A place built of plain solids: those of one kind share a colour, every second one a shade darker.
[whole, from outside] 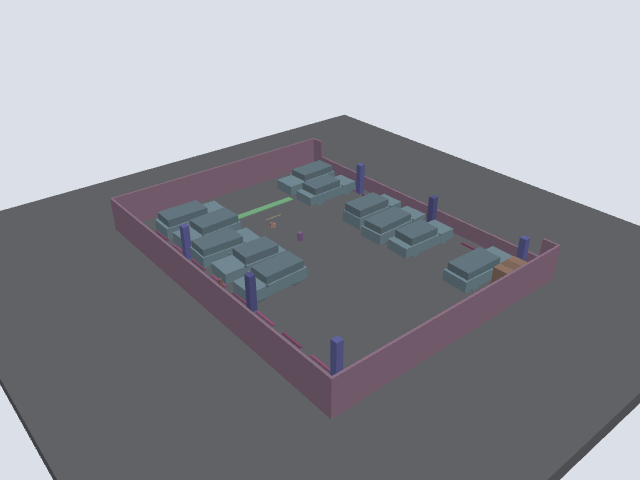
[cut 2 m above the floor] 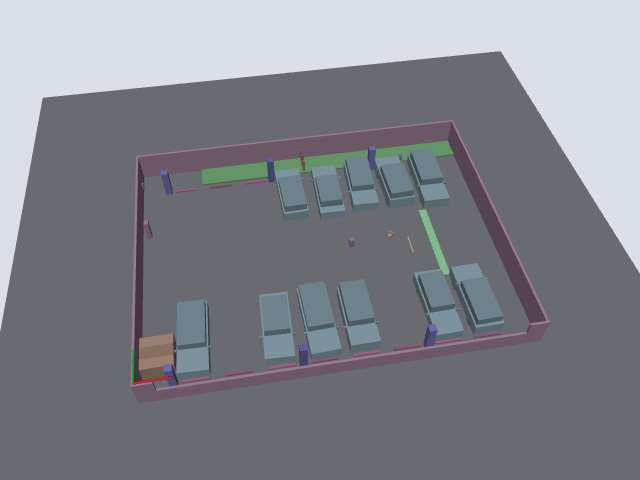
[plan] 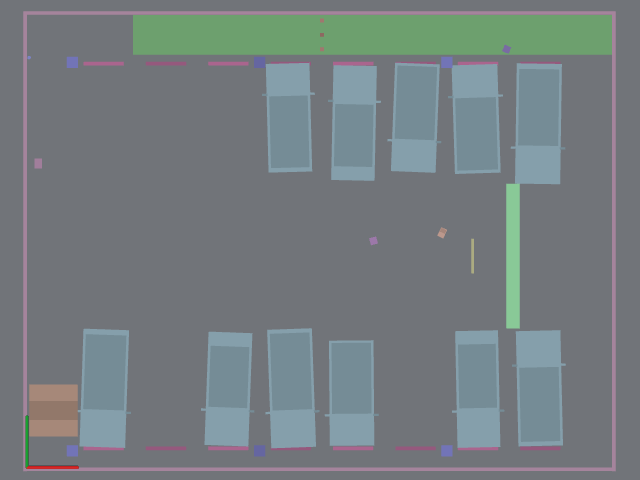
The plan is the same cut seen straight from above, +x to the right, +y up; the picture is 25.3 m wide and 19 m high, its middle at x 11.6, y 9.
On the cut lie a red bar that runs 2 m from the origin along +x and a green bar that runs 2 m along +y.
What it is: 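An open-sided multi-storey car park deck of the 2000s; 23.2 x 17.9 m, 2.42 m to the soffit, a drive aisle of 6.33 m, bays of 2.47 x 4.8 m, columns of 0.45 m, a walkway of 1.58 m with a kerb of about 0.12 m, a stair door of 0.92 x 2.1 m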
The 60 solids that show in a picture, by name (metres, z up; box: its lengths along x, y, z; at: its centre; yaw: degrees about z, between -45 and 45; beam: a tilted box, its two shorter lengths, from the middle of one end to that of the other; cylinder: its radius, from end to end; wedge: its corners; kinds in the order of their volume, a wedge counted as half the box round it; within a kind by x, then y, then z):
{
 "car_1": {"box": [1.81, 4.67, 0.75], "at": [3.06, 3.13, 0.56], "yaw": -1.9},
 "car_2": {"box": [1.61, 2.97, 0.49], "at": [3.08, 3.76, 1.18], "yaw": -1.9},
 "car_3": {"box": [1.74, 4.49, 0.72], "at": [7.98, 3.1, 0.54], "yaw": -2.1},
 "car_4": {"box": [1.54, 2.42, 0.53], "at": [7.99, 3.58, 1.17], "yaw": -2.1},
 "car_5": {"box": [1.73, 4.3, 0.76], "at": [10.37, 13.84, 0.56], "yaw": 1.5},
 "car_6": {"box": [1.53, 2.84, 0.52], "at": [10.39, 13.28, 1.2], "yaw": 1.5},
 "car_7": {"box": [1.57, 3.04, 0.49], "at": [10.45, 3.8, 1.17], "yaw": 2.0},
 "car_8": {"box": [1.77, 4.7, 0.75], "at": [10.48, 3.13, 0.55], "yaw": 2.0},
 "car_9": {"box": [1.77, 4.17, 0.87], "at": [12.85, 2.94, 0.61], "yaw": 0.4},
 "car_10": {"box": [1.57, 2.81, 0.56], "at": [12.85, 3.53, 1.33], "yaw": 0.4},
 "car_11": {"box": [1.52, 2.47, 0.55], "at": [12.94, 13.14, 1.17], "yaw": -1.2},
 "car_12": {"box": [1.72, 4.55, 0.71], "at": [12.95, 13.63, 0.54], "yaw": -1.2},
 "car_13": {"box": [1.77, 4.3, 0.75], "at": [15.37, 13.84, 0.56], "yaw": -2.2},
 "car_14": {"box": [1.57, 2.9, 0.5], "at": [15.4, 14.43, 1.18], "yaw": -2.2},
 "car_15": {"box": [1.81, 4.3, 0.85], "at": [17.78, 13.79, 0.61], "yaw": 1.8},
 "car_16": {"box": [1.61, 2.87, 0.53], "at": [17.8, 13.2, 1.29], "yaw": 1.8},
 "car_17": {"box": [1.5, 2.53, 0.54], "at": [17.83, 3.61, 1.16], "yaw": 1.2},
 "car_18": {"box": [1.7, 4.62, 0.71], "at": [17.84, 3.1, 0.53], "yaw": 1.2},
 "car_19": {"box": [1.79, 4.76, 0.78], "at": [20.25, 13.6, 0.57], "yaw": -0.8},
 "car_20": {"box": [1.59, 3.03, 0.55], "at": [20.26, 14.25, 1.23], "yaw": -0.8},
 "car_21": {"box": [1.77, 4.56, 0.77], "at": [20.28, 3.13, 0.56], "yaw": 1.3},
 "car_22": {"box": [1.57, 2.94, 0.51], "at": [20.3, 2.49, 1.2], "yaw": 1.3},
 "wall_1": {"box": [0.15, 18.21, 2.5], "at": [-0.07, 8.96, 1.2]},
 "wall_2": {"box": [1.15, 0.15, 2.5], "at": [0.42, -0.07, 1.2]},
 "wall_3": {"box": [21.16, 0.15, 1.17], "at": [11.58, -0.07, 0.54]},
 "wall_4": {"box": [23.46, 0.15, 2.5], "at": [11.58, 17.98, 1.2]},
 "wall_5": {"box": [1.15, 0.15, 2.5], "at": [22.73, -0.07, 1.2]},
 "wall_6": {"box": [0.15, 18.21, 2.5], "at": [23.23, 8.96, 1.2]},
 "bike_hold_1": {"box": [1.92, 0.76, 1.29], "at": [1.05, 1.6, 0.59]},
 "bike_hold_2": {"box": [1.92, 0.76, 1.29], "at": [1.05, 2.25, 0.59]},
 "bike_hold_3": {"box": [1.92, 0.76, 1.29], "at": [1.05, 2.9, 0.59]},
 "walkway_1": {"box": [18.96, 1.58, 0.17], "at": [13.68, 17.12, 0.04]},
 "column_1": {"box": [0.45, 0.45, 2.47], "at": [1.8, 0.65, 1.19]},
 "column_2": {"box": [0.45, 0.45, 2.47], "at": [1.8, 16.03, 1.19]},
 "column_3": {"box": [0.45, 0.45, 2.47], "at": [9.21, 0.65, 1.19]},
 "column_4": {"box": [0.45, 0.45, 2.47], "at": [9.21, 16.03, 1.19]},
 "column_5": {"box": [0.45, 0.45, 2.47], "at": [16.62, 0.65, 1.19]},
 "column_6": {"box": [0.45, 0.45, 2.47], "at": [16.62, 16.03, 1.19]},
 "wheelstop_1": {"box": [1.6, 0.15, 0.15], "at": [3.04, 0.75, 0.03]},
 "wheelstop_2": {"box": [1.6, 0.15, 0.15], "at": [3.04, 15.98, 0.03]},
 "wheelstop_3": {"box": [1.6, 0.15, 0.15], "at": [5.5, 0.75, 0.03]},
 "wheelstop_4": {"box": [1.6, 0.15, 0.15], "at": [5.5, 15.98, 0.03]},
 "wheelstop_5": {"box": [1.6, 0.15, 0.15], "at": [7.97, 0.75, 0.03]},
 "wheelstop_6": {"box": [1.6, 0.15, 0.15], "at": [7.97, 15.98, 0.03]},
 "wheelstop_7": {"box": [1.6, 0.15, 0.15], "at": [10.45, 0.75, 0.03]},
 "wheelstop_8": {"box": [1.6, 0.15, 0.15], "at": [10.45, 15.98, 0.03]},
 "wheelstop_9": {"box": [1.6, 0.15, 0.15], "at": [12.91, 0.75, 0.03]},
 "wheelstop_10": {"box": [1.6, 0.15, 0.15], "at": [12.91, 15.98, 0.03]},
 "wheelstop_11": {"box": [1.6, 0.15, 0.15], "at": [15.38, 0.75, 0.03]},
 "wheelstop_12": {"box": [1.6, 0.15, 0.15], "at": [15.38, 15.98, 0.03]},
 "wheelstop_13": {"box": [1.6, 0.15, 0.15], "at": [17.86, 0.75, 0.03]},
 "wheelstop_14": {"box": [1.6, 0.15, 0.15], "at": [17.86, 15.98, 0.03]},
 "wheelstop_15": {"box": [1.6, 0.15, 0.15], "at": [20.32, 0.75, 0.03]},
 "wheelstop_16": {"box": [1.6, 0.15, 0.15], "at": [20.32, 15.98, 0.03]},
 "hump_1": {"box": [0.53, 5.73, 0.12], "at": [19.24, 8.37, 0.01]},
 "pay_station_1": {"box": [0.3, 0.4, 1.5], "at": [0.45, 12.03, 0.7]},
 "wet_floor_sign_1": {"box": [0.29, 0.29, 0.67], "at": [13.72, 8.96, 0.28], "yaw": 15.1},
 "mop_bucket_1": {"box": [0.26, 0.38, 0.33], "at": [16.44, 9.29, 0.12], "yaw": -26.0},
 "waste_bin_1": {"box": [0.29, 0.29, 0.37], "at": [18.99, 16.55, 0.25], "yaw": -22.7},
 "cable_cover_1": {"box": [0.11, 1.38, 0.07], "at": [17.64, 8.37, -0.02]}
}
